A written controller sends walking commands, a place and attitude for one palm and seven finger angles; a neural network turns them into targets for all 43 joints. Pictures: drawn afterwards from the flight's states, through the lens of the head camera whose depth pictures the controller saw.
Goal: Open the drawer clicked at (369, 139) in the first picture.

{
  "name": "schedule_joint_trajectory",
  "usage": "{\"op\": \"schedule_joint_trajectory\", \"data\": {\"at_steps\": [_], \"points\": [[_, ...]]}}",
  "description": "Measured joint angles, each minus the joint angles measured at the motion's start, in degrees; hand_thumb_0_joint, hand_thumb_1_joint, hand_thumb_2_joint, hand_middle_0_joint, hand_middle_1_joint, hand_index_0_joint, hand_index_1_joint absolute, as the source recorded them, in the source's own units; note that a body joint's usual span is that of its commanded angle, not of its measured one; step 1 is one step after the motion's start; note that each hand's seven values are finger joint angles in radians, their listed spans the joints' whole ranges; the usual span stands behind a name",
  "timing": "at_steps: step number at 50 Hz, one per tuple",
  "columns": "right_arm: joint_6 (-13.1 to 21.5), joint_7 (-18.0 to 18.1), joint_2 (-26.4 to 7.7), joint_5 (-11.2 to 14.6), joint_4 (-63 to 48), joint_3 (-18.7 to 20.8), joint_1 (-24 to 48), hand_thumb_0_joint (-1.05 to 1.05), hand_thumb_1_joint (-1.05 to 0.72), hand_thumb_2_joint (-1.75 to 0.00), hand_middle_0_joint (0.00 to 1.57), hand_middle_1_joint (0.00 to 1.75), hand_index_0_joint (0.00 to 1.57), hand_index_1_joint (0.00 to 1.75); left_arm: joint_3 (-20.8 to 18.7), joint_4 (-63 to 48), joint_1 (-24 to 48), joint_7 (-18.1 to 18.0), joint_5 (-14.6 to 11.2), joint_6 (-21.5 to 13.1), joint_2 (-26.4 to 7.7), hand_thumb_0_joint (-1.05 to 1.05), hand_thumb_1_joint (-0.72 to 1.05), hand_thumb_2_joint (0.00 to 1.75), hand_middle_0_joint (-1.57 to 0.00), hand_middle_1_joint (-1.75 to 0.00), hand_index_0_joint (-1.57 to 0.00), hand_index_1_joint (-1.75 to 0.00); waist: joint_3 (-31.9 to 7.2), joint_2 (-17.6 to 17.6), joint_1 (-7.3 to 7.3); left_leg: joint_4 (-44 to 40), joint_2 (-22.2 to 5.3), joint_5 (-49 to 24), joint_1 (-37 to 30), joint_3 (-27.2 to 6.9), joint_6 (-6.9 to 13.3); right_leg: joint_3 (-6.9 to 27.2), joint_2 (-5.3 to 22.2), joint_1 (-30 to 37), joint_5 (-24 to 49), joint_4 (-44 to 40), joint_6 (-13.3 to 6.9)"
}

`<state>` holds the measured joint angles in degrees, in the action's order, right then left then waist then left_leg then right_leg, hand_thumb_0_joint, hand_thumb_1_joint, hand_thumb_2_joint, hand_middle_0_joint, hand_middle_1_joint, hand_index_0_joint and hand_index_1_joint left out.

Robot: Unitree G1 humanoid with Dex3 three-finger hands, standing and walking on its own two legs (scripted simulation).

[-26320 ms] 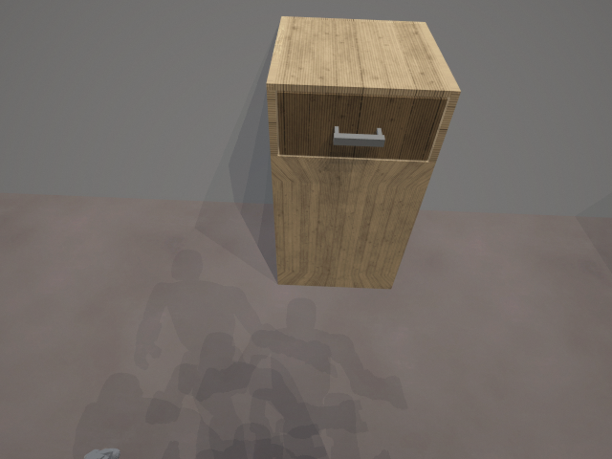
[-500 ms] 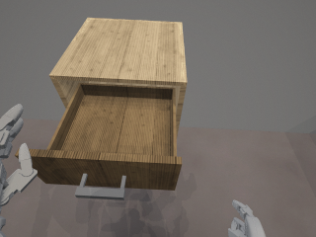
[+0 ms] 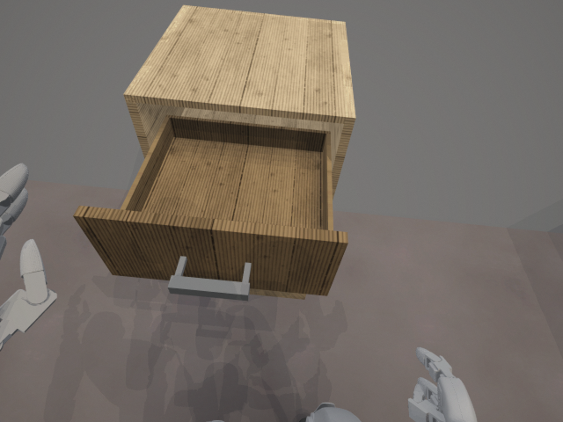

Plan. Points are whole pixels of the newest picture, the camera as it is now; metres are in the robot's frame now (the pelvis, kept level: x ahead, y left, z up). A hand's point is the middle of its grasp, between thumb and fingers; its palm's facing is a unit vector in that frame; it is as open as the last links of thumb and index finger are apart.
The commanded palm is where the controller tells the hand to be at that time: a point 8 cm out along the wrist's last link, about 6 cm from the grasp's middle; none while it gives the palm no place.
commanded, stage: step back with the hand held close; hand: left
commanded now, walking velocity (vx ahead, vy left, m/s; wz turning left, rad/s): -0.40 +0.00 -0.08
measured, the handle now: (212, 276) +0.34 +0.12 -0.03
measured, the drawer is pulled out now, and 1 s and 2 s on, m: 0.28 0.28 0.28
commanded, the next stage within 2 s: stop stepping back and stand still in 0.08 s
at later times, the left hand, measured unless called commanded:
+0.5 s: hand (60, 393) +0.13 +0.19 +0.17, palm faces +0.21 -0.83 -0.52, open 7.4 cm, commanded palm +0.07 +0.24 +0.19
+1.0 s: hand out of the picture +0.09 +0.18 +0.18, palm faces +0.31 -0.86 -0.40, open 7.4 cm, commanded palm none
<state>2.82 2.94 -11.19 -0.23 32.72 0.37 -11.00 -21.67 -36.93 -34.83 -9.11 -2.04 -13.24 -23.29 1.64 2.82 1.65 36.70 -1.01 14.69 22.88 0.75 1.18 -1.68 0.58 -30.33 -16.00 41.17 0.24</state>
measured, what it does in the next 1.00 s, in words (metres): walks backwards: right foot, then left foot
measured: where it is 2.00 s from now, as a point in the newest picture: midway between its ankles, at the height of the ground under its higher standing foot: outside the picture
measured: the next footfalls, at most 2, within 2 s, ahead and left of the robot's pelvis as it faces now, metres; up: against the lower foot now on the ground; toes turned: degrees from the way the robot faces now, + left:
right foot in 0.26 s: -0.09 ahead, -0.15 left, +0.00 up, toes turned -8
left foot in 0.50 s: -0.03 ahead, +0.07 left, +0.00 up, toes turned -4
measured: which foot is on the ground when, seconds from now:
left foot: down 0.00-0.28, up 0.30-0.48, down 0.50-1.00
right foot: up 0.00-0.24, down 0.26-1.00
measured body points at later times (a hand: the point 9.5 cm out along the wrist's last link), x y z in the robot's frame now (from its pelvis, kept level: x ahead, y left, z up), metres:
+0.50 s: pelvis -0.09 -0.03 +0.01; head -0.06 -0.02 +0.46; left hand +0.11 +0.23 +0.20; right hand +0.03 -0.30 -0.07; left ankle -0.07 +0.07 -0.72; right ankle -0.13 -0.14 -0.72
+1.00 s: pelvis -0.12 -0.04 +0.01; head -0.12 -0.03 +0.46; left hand +0.06 +0.23 +0.20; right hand +0.01 -0.27 -0.07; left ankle -0.07 +0.07 -0.72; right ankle -0.13 -0.14 -0.72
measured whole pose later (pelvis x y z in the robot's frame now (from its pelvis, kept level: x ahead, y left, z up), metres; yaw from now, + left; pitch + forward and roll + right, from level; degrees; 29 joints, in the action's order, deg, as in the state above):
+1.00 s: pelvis -0.12 -0.04 +0.01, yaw -5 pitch -1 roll -1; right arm 4.8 3.2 -10.6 0.8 35.6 -1.6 -13.3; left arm -18.9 -32.2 -34.7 -8.8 -1.8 -10.8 -19.5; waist 0.5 -0.1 0.5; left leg 32.0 -0.6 13.6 17.2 0.7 1.1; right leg -3.4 -0.5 -12.7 -16.8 30.7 -0.9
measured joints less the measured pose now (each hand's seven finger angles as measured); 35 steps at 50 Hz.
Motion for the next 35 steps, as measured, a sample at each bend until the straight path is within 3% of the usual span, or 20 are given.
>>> {"op": "schedule_joint_trajectory", "data": {"at_steps": [3,5,9,13,14,15,16,19,22,25,29,35], "points": [[2.0,-0.4,1.9,-0.1,1.6,0.7,0.0,0.02,-0.9,-0.9,0.21,0.3,0.21,0.3,-1.8,1.0,0.0,-0.3,-1.1,0.1,-0.6,0.01,0.88,0.9,-0.21,-0.3,-0.22,-0.3,0.6,-0.3,-0.65,0.2,-1.3,-0.5,0.4,0.1,-1.1,2.5,-3.0,-2.6,-8.7,19.8,0.8],[3.4,-0.9,2.9,-0.4,2.8,0.7,0.0,0.02,-0.9,-0.9,0.21,0.3,0.21,0.3,-2.6,0.7,0.1,-0.5,-1.8,0.3,-0.1,0.01,0.89,0.9,-0.21,-0.3,-0.21,-0.3,0.5,-0.4,-1.43,-1.1,-2.4,-1.1,0.5,0.5,-1.6,2.3,-3.5,-1.5,-10.6,24.4,1.3],[5.2,-2.0,3.5,-0.6,4.0,-0.3,0.8,0.02,-0.9,-0.9,0.21,0.3,0.21,0.3,-1.9,-0.7,1.8,0.0,-2.3,-0.2,1.8,0.01,0.89,0.9,-0.2,-0.3,-0.21,-0.3,0.6,-1.1,-2.78,-3.0,-4.7,-3.6,2.1,1.7,-2.3,1.0,-2.0,5.7,-11.8,14.6,1.4],[5.8,-2.8,3.5,-0.5,2.6,-1.4,2.3,0.02,-0.9,-0.9,0.21,0.3,0.21,0.3,-2.6,-2.0,2.0,1.5,-2.2,-0.9,0.3,0.01,0.89,0.9,-0.2,-0.3,-0.21,-0.3,1.0,-1.4,-2.13,-1.5,-6.1,-5.2,6.2,2.5,-3.5,1.0,-0.5,14.7,-6.5,-5.0,1.2],[5.5,-2.9,3.0,-0.2,2.2,-1.5,2.9,0.02,-0.9,-0.9,0.21,0.3,0.21,0.3,-2.6,-2.0,2.0,2.1,-1.9,-1.3,0.0,0.01,0.89,0.9,-0.2,-0.3,-0.21,-0.3,1.8,-2.6,-1.83,-0.1,-6.9,-4.9,7.3,1.9,-3.5,0.5,-1.3,15.8,-7.8,-7.7,0.8],[4.8,-3.0,2.3,0.1,2.2,-1.3,3.3,0.02,-0.9,-0.9,0.21,0.3,0.21,0.3,-2.1,-1.8,1.7,2.7,-1.5,-1.4,0.0,0.01,0.89,0.9,-0.2,-0.3,-0.21,-0.3,2.8,-4.2,-1.09,1.9,-7.2,-1.4,8.1,0.4,-3.1,-0.3,-2.3,16.0,-7.5,-7.9,0.3],[3.9,-3.0,1.9,0.6,2.1,-1.0,3.1,0.02,-0.9,-0.9,0.21,0.3,0.21,0.3,-1.6,-1.7,0.8,3.1,-1.5,-1.3,-0.3,0.01,0.89,0.9,-0.2,-0.3,-0.21,-0.3,3.2,-4.5,-0.48,5.6,-5.8,2.9,8.8,-0.8,-2.7,-0.6,-2.3,15.9,-6.7,-7.7,-0.2],[1.2,-2.3,1.2,1.9,1.6,-0.6,0.9,0.02,-0.9,-0.9,0.21,0.3,0.21,0.3,-1.6,-1.9,-4.1,3.1,-1.3,-0.8,-1.2,0.01,0.89,0.9,-0.21,-0.3,-0.21,-0.3,1.9,-1.8,0.2,17.2,-0.1,9.5,8.7,-0.5,-1.9,0.9,-0.2,16.0,-4.7,-8.5,-0.8],[-0.1,-0.9,-0.1,2.2,0.9,-0.3,-1.4,0.02,-0.9,-0.9,0.21,0.3,0.21,0.3,-2.5,-0.4,-7.9,1.7,-0.8,-0.1,-1.0,0.01,0.88,0.9,-0.21,-0.3,-0.22,-0.3,-0.3,-0.2,0.81,9.8,2.1,8.6,2.6,1.6,-0.9,2.3,0.8,16.4,-3.3,-10.3,-0.5],[1.2,-0.1,-2.4,2.3,0.5,0.9,-3.1,0.02,-0.9,-0.9,0.21,0.3,0.21,0.3,-2.0,0.9,-7.6,0.5,-0.8,0.5,-0.7,0.01,0.88,0.9,-0.21,-0.3,-0.22,-0.3,-1.0,-1.8,1.68,-5.4,1.4,0.1,-6.0,2.0,0.7,1.0,-0.2,16.4,-3.8,-9.2,0.0],[2.2,0.1,-2.4,2.0,1.8,1.9,-2.2,0.02,-0.91,-0.9,0.2,0.3,0.2,0.3,-0.6,2.3,-3.6,0.5,-0.5,1.5,-0.4,0.01,0.89,0.9,-0.21,-0.3,-0.22,-0.3,0.7,0.7,0.91,-6.3,3.0,0.1,-7.1,2.5,1.1,0.7,1.7,16.4,-4.3,-7.0,0.3],[3.6,-0.4,-0.9,2.0,1.2,0.2,-1.4,0.02,-0.91,-0.9,0.2,0.3,0.2,0.3,0.1,0.7,-3.8,1.0,-0.3,0.6,-0.4,0.01,0.89,0.9,-0.21,-0.3,-0.21,-0.3,0.4,-1.9,0.61,-5.5,1.0,-1.2,-5.7,0.5,0.4,-1.7,-0.2,17.6,-0.5,-11.1,-0.4]]}}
